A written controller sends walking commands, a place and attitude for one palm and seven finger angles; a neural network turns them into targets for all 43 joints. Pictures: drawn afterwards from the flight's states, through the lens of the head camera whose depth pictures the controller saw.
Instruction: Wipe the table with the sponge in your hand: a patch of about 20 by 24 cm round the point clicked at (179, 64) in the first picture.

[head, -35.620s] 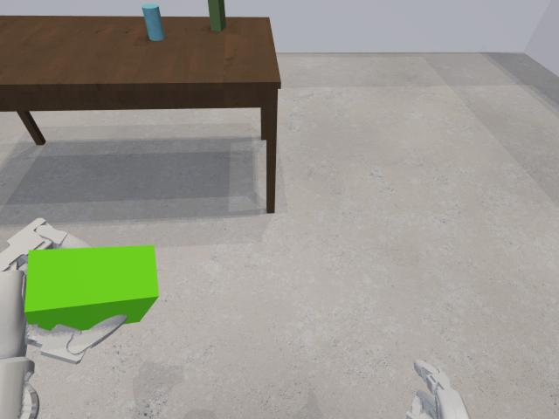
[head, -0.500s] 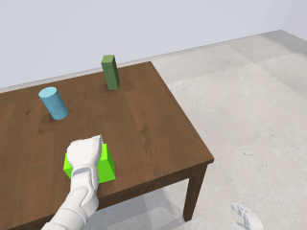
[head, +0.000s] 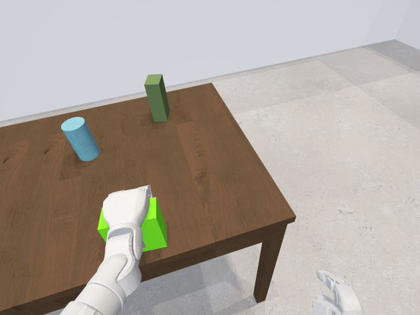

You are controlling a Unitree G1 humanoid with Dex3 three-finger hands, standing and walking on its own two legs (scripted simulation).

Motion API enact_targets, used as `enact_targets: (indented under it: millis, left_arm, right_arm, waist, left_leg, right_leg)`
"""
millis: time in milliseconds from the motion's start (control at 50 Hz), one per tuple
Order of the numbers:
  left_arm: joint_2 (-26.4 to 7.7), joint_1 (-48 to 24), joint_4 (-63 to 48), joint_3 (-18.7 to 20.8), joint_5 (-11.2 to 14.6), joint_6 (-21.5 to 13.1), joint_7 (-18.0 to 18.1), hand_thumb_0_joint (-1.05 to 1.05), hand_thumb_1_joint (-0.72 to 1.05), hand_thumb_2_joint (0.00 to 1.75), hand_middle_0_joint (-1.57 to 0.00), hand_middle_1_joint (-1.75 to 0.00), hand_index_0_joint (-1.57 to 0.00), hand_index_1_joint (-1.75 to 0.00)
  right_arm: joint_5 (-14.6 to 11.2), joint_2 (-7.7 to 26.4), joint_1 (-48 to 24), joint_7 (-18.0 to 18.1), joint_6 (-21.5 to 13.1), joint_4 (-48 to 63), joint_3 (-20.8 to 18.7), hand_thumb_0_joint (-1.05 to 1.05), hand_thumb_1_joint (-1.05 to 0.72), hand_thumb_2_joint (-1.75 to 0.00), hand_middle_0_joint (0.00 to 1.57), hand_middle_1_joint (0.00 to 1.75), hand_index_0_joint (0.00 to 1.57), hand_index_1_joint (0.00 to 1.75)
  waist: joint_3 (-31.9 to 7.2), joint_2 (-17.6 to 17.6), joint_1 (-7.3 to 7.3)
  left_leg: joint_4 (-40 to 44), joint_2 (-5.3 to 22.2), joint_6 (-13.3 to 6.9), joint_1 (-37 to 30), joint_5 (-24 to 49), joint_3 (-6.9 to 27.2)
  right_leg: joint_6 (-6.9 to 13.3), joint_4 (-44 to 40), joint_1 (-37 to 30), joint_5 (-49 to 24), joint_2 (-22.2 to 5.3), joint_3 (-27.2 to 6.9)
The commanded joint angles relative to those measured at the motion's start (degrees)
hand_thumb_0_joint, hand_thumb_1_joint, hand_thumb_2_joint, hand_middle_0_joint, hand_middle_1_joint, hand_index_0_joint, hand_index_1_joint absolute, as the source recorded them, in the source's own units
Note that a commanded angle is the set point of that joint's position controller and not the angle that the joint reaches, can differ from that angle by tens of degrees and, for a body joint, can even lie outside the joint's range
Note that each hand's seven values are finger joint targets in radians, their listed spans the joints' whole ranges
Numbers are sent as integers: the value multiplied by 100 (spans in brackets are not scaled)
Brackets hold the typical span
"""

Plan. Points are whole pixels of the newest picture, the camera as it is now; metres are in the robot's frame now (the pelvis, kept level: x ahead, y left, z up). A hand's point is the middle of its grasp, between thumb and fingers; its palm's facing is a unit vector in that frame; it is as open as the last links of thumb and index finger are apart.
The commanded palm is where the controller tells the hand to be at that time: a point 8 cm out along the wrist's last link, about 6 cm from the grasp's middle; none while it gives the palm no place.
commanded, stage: slide across to the third lane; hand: left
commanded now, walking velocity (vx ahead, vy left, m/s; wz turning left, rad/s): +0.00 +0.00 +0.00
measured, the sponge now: (137, 232) +0.29 +0.21 -0.03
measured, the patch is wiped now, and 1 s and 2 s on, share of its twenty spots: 0.50 0.60 0.75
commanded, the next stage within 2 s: wipe forward along the third lane in 0.76 s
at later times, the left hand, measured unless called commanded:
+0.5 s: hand (157, 214) +0.32 +0.16 +0.01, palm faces -0.04 -0.04 -1.00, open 10.0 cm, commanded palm +0.29 +0.14 +0.05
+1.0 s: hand (160, 213) +0.32 +0.16 +0.00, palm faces -0.08 -0.03 -1.00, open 10.0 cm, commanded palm +0.31 +0.14 +0.04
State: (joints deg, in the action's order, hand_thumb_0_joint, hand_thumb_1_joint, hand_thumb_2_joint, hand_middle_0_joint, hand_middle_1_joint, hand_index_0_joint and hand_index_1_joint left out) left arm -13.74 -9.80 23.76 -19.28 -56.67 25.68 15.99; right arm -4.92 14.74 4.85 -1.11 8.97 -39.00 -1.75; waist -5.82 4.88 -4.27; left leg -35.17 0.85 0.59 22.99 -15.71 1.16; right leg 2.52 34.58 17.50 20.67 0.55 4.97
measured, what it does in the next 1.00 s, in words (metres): stands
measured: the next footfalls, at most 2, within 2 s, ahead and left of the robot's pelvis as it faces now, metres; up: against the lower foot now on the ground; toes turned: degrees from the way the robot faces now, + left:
none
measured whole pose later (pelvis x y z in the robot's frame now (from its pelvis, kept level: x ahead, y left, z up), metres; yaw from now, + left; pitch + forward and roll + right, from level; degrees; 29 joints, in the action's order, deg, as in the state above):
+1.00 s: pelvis -0.02 -0.02 +0.00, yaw +0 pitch +4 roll +0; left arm -7.4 -25.4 44.8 -21.7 -54.1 26.2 20.5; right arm -4.6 13.8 5.6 -1.3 9.1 -43.1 -1.8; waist -6.8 4.4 -3.1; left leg -34.7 1.5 1.0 25.7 -13.5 2.0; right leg 3.8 35.8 21.0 19.5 1.3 5.6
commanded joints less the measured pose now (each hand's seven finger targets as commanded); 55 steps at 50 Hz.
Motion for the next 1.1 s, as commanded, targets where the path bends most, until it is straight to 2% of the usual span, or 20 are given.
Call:
enact_targets:
  millis: [0,60,100,160,300,340,360,400,460,520,560,600,660,740,860,920,960,980,1060,1080]
  left_arm:
    - [362,-1539,-646,-270,184,-273,70,0,10,130,-120,-160,-120,-160]
    - [302,-1792,-405,-178,145,-192,135,0,10,130,-120,-160,-120,-160]
    - [544,-2239,-330,-427,179,-188,162,0,10,130,-120,-160,-120,-160]
    - [400,-2136,-63,-200,161,-148,215,0,10,130,-120,-160,-120,-160]
    - [909,-2744,301,-613,237,-92,340,0,10,130,-120,-160,-120,-160]
    - [846,-2770,486,-507,277,-57,393,0,10,130,-120,-160,-120,-160]
    - [550,-2752,542,-197,250,-42,437,0,10,130,-120,-160,-120,-160]
    - [836,-2703,596,-437,277,-10,461,0,10,130,-120,-160,-120,-160]
    - [620,-2675,796,-185,232,58,504,0,10,130,-120,-160,-120,-160]
    - [895,-3101,930,-472,259,76,540,0,10,130,-120,-160,-120,-160]
    - [553,-2874,1012,-71,301,85,559,0,10,130,-120,-160,-120,-160]
    - [926,-3139,1006,-435,296,48,569,0,10,130,-120,-160,-120,-160]
    - [693,-2995,1105,-195,287,27,583,0,10,130,-120,-160,-120,-160]
    - [933,-3076,1142,-458,321,-25,581,0,10,130,-120,-160,-120,-160]
    - [564,-3220,1255,-82,327,-78,586,0,10,130,-120,-160,-120,-160]
    - [600,-3368,1414,-167,264,-114,578,0,10,130,-120,-160,-120,-160]
    - [256,-3494,1585,184,191,-129,596,0,10,130,-120,-160,-120,-160]
    - [476,-3563,1682,-32,191,-129,591,0,10,130,-120,-160,-120,-160]
    - [-10,-3918,2125,415,60,-144,612,0,10,130,-120,-160,-120,-160]
    - [183,-3948,2215,235,61,-150,608,0,10,130,-120,-160,-120,-160]
  right_arm:
    - [-6,521,-976,-28,-266,865,-163,0,-90,-90,20,30,20,30]
    - [0,540,-1043,-13,-245,785,-168,0,-90,-90,20,30,20,30]
    - [-18,500,-998,-22,-271,746,-148,0,-90,-90,20,30,20,30]
    - [13,532,-1005,-34,-243,691,-178,0,-90,-90,20,30,20,30]
    - [-5,443,-998,-113,-208,667,-162,0,-90,-90,20,30,20,30]
    - [0,456,-993,-119,-208,628,-169,0,-90,-90,20,30,20,30]
    - [15,497,-986,-106,-189,592,-194,0,-90,-90,20,30,20,30]
    - [4,447,-1006,-126,-177,642,-177,0,-90,-90,20,30,20,30]
    - [23,479,-1024,-122,-145,600,-190,0,-90,-90,20,30,20,30]
    - [6,441,-981,-129,-172,573,-171,0,-90,-90,20,30,20,30]
    - [27,487,-972,-95,-169,561,-185,0,-90,-90,20,30,20,30]
    - [5,444,-925,-105,-181,554,-178,0,-90,-90,20,30,20,30]
    - [26,473,-914,-98,-177,534,-201,0,-90,-90,20,30,20,30]
    - [19,446,-884,-113,-200,543,-194,0,-90,-90,20,30,20,30]
    - [29,484,-834,-48,-216,474,-193,0,-90,-90,20,30,20,30]
    - [43,476,-765,-10,-215,440,-167,0,-90,-90,20,30,20,30]
    - [56,511,-709,36,-208,369,-168,0,-90,-90,20,30,20,30]
    - [58,480,-691,53,-211,390,-140,0,-90,-90,20,30,20,30]
    - [97,519,-554,141,-204,269,-132,0,-90,-90,20,30,20,30]
    - [89,502,-504,145,-198,298,-122,0,-90,-90,20,30,20,30]
  waist:
    - [-935,-950,289]
    - [-872,-926,247]
    - [-942,-922,344]
    - [-1077,-949,235]
    - [-955,-847,352]
    - [-1032,-859,296]
    - [-1115,-890,235]
    - [-1102,-960,263]
    - [-1038,-895,183]
    - [-936,-896,332]
    - [-1111,-1016,200]
    - [-1026,-948,340]
    - [-1093,-928,248]
    - [-1037,-1018,345]
    - [-1036,-1051,317]
    - [-933,-1153,437]
    - [-909,-1117,414]
    - [-834,-1132,479]
    - [-887,-1097,483]
    - [-924,-1111,539]
  left_leg:
    - [277,-230,-351,-872,1036,-8]
    - [356,-216,-326,-831,898,31]
    - [314,-231,-339,-877,866,16]
    - [323,-227,-312,-829,898,20]
    - [307,-230,-314,-779,735,9]
    - [336,-234,-303,-736,647,-12]
    - [353,-220,-282,-721,678,1]
    - [335,-237,-294,-689,701,-44]
    - [401,-230,-281,-612,612,-39]
    - [367,-231,-307,-635,518,-70]
    - [398,-243,-290,-541,531,-60]
    - [362,-239,-303,-596,555,-88]
    - [394,-235,-294,-561,525,-65]
    - [328,-249,-319,-549,521,-121]
    - [350,-252,-316,-494,466,-105]
    - [284,-268,-323,-381,436,-145]
    - [294,-258,-302,-294,369,-105]
    - [271,-274,-323,-262,328,-140]
    - [214,-247,-298,-70,201,-130]
    - [168,-268,-307,-25,211,-157]
  right_leg:
    - [103,-567,132,-1869,137,-244]
    - [123,-614,210,-1607,153,-259]
    - [111,-590,266,-1556,146,-214]
    - [134,-584,180,-1601,156,-249]
    - [124,-589,376,-1331,155,-180]
    - [121,-609,339,-1211,151,-191]
    - [144,-600,269,-1248,175,-229]
    - [117,-604,237,-1304,147,-208]
    - [142,-675,250,-1163,168,-261]
    - [112,-673,384,-1062,149,-232]
    - [115,-705,210,-1111,157,-292]
    - [101,-659,322,-1157,135,-239]
    - [123,-713,289,-1089,157,-294]
    - [76,-725,310,-1175,103,-307]
    - [68,-773,298,-1144,103,-374]
    - [15,-749,364,-1264,57,-393]
    - [39,-737,429,-1160,78,-431]
    - [1,-728,483,-1118,49,-414]
    - [2,-710,611,-932,47,-486]
    - [-21,-642,613,-981,33,-454]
